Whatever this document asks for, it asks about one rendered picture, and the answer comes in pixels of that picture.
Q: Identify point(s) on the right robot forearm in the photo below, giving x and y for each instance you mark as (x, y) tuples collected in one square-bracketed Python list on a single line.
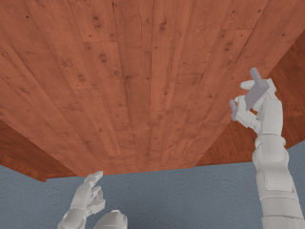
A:
[(275, 185)]

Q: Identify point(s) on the handle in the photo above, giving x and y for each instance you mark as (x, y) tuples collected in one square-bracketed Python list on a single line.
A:
[(256, 91)]

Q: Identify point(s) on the wardrobe door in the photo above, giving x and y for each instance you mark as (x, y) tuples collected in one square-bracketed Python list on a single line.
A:
[(133, 86), (19, 148)]

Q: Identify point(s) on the left robot forearm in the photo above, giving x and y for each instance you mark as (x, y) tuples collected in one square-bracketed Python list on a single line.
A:
[(75, 218)]

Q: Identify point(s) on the robot left hand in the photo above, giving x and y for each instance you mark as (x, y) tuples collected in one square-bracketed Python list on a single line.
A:
[(84, 195)]

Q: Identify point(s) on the robot right hand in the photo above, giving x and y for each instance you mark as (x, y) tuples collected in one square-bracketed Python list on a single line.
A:
[(269, 111)]

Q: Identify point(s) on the robot left thigh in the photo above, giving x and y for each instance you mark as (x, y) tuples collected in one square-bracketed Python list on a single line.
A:
[(112, 220)]

